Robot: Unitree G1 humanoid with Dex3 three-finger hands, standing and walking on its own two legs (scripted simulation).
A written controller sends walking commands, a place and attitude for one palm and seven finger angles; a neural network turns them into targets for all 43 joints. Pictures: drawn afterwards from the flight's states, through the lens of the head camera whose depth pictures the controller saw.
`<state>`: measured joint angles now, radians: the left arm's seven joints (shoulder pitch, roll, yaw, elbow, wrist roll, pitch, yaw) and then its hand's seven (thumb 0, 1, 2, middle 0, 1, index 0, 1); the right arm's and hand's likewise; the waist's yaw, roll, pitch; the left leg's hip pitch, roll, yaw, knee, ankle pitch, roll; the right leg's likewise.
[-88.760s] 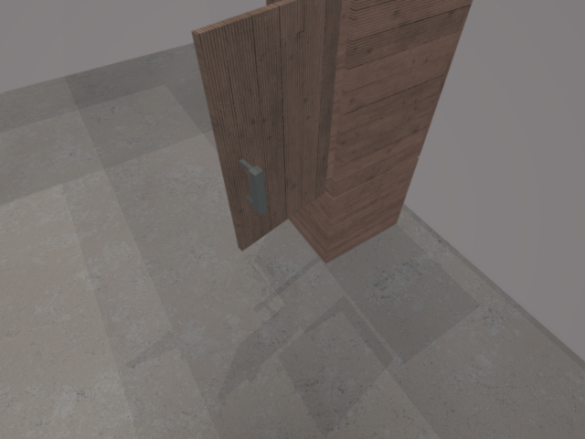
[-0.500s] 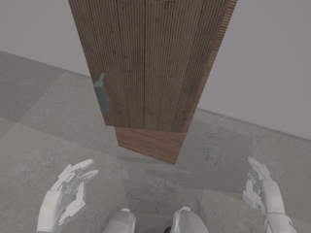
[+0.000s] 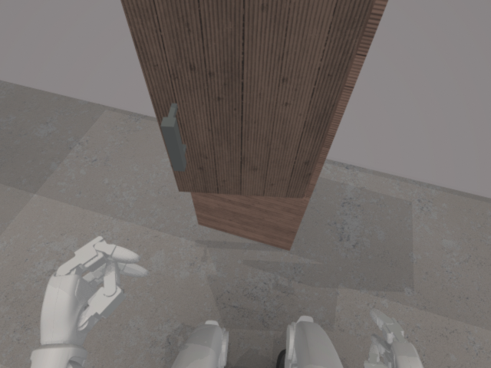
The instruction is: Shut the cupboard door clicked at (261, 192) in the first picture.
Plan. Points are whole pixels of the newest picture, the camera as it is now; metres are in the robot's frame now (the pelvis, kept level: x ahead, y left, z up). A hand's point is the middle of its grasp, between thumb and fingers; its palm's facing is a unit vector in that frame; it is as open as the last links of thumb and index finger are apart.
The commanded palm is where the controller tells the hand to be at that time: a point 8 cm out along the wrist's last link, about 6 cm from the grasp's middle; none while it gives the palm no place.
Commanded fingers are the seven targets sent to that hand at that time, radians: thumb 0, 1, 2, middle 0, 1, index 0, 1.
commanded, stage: raise the hand and make a fist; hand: left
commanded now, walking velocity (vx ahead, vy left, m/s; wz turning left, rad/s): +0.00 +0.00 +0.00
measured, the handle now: (176, 138) +0.52 +0.18 +0.02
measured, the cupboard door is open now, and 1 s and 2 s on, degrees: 14 14 14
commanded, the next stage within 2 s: bring the fist close to the handle in 1.00 s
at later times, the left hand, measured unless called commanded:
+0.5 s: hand (144, 276) +0.24 +0.17 +0.03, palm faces -0.04 -1.00 -0.02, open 3.1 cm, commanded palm +0.22 +0.23 +0.05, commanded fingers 0.00 0.90 0.90 -1.30 -1.50 -1.30 -1.50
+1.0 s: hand (137, 265) +0.25 +0.17 +0.05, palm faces +0.04 -1.00 -0.04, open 3.1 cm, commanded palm +0.22 +0.22 +0.05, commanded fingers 0.00 0.90 0.90 -1.30 -1.50 -1.30 -1.50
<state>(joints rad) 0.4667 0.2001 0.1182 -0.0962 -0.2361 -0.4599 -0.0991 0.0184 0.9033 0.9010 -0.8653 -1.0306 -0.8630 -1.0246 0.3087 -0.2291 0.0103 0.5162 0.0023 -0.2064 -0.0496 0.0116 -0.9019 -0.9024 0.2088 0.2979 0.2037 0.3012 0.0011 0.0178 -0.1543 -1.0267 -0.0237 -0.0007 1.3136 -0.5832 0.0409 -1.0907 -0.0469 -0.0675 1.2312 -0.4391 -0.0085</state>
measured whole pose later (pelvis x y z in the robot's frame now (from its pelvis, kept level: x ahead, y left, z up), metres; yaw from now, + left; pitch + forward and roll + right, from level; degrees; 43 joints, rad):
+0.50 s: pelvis +0.03 -0.01 +0.00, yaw +0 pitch +20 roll -3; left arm 0.39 0.23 0.11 -0.03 -0.25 -0.39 -0.27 0.01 0.90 0.90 -1.27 -1.47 -1.27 -1.46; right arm 0.20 -0.23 0.02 0.44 0.01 -0.16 -0.05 0.01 -0.90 -0.90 0.21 0.30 0.20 0.30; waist 0.02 0.02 -0.17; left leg -1.04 -0.01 -0.03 1.34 -0.64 0.02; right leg -1.10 -0.03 -0.10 1.26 -0.50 -0.02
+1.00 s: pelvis +0.02 -0.02 +0.00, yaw +0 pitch +19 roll -2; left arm 0.38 0.22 0.17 -0.03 -0.29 -0.46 -0.23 0.02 0.90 0.90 -1.30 -1.50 -1.30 -1.50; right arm 0.24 -0.25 -0.01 0.46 0.02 -0.13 -0.05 0.01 -0.91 -0.90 0.20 0.30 0.20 0.30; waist 0.00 0.02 -0.18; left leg -1.03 -0.01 -0.03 1.33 -0.63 0.01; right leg -1.10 -0.03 -0.09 1.26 -0.49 -0.03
